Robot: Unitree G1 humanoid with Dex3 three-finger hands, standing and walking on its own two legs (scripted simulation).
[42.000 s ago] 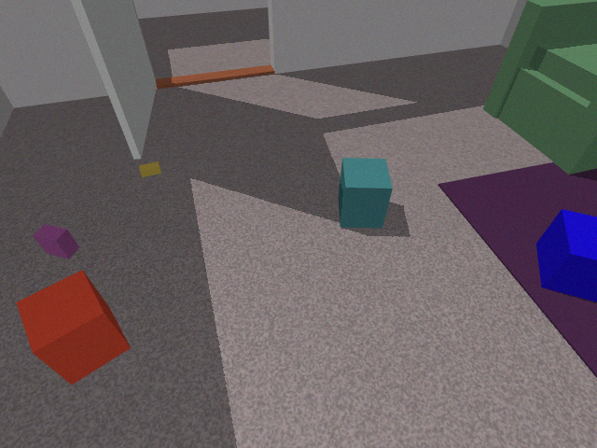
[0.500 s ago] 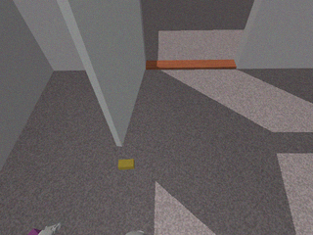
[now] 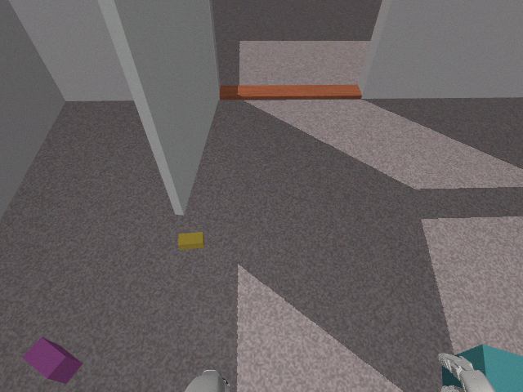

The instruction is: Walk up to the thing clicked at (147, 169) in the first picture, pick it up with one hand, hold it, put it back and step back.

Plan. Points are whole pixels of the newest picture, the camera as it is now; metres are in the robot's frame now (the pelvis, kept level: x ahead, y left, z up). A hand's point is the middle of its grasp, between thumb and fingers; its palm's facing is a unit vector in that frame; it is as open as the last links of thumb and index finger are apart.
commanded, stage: step back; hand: left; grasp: from above
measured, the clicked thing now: (191, 240) +0.75 +0.32 -0.73
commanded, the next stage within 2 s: stand in 1.88 s
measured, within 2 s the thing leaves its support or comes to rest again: neither
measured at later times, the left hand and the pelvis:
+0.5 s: hand out of the picture -0.05 +0.26 -0.13, palm faces +0.12 -0.92 -0.38, open 7.4 cm; pelvis -0.16 -0.02 +0.01, yaw +7 degrees
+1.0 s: hand out of the picture -0.28 +0.24 -0.13, palm faces +0.14 -0.89 -0.44, open 7.4 cm; pelvis -0.31 -0.05 +0.01, yaw +8 degrees
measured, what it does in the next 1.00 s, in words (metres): walks backwards: left foot, then right foot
